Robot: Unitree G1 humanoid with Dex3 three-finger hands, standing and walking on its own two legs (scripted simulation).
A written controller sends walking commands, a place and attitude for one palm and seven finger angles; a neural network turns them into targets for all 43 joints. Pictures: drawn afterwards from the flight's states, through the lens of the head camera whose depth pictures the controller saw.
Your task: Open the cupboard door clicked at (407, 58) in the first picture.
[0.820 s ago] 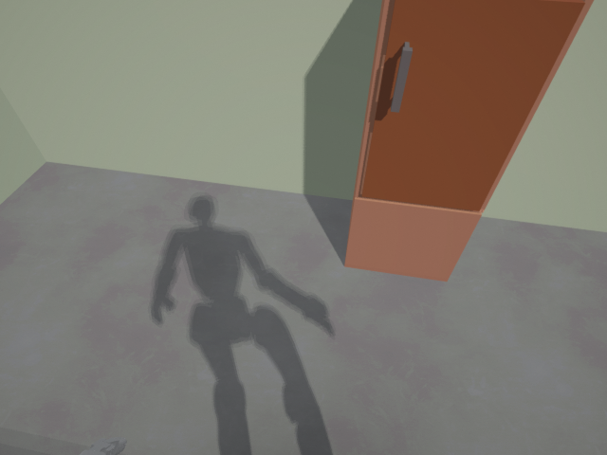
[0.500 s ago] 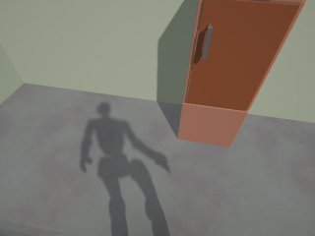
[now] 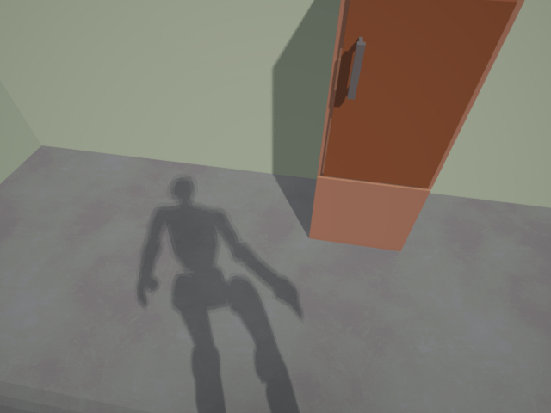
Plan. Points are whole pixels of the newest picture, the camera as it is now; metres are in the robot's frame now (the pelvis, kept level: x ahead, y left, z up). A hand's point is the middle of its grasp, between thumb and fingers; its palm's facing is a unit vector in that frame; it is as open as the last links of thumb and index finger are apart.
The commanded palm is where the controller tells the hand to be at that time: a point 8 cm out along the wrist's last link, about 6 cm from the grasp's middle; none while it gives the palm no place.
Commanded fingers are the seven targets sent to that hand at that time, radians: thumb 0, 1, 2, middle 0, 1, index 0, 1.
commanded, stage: look at it before walking up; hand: left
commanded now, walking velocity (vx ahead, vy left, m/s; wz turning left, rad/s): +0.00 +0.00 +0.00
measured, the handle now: (355, 68) +0.94 -0.16 +0.07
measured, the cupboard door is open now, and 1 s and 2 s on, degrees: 0 0 0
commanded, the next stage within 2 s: walk to a spot facing it in 0.62 s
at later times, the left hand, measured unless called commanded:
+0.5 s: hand out of the picture +0.08 +0.24 -0.16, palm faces -0.04 -0.94 -0.33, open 7.3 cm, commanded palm none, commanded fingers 0.00 0.90 0.90 -0.20 -0.30 -0.20 -0.30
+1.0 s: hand out of the picture +0.08 +0.22 -0.17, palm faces -0.12 -0.95 -0.29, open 7.3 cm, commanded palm none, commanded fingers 0.00 0.90 0.90 -0.20 -0.30 -0.20 -0.30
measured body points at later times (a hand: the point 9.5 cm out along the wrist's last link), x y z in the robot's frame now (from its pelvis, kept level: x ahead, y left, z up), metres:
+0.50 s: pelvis +0.01 +0.00 +0.00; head +0.01 +0.00 +0.45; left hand +0.09 +0.29 -0.13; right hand +0.08 -0.30 -0.13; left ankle +0.01 +0.12 -0.74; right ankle +0.01 -0.12 -0.74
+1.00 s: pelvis +0.00 -0.01 -0.01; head +0.03 -0.01 +0.44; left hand +0.09 +0.26 -0.15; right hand +0.07 -0.28 -0.15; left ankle +0.01 +0.12 -0.74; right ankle +0.01 -0.12 -0.74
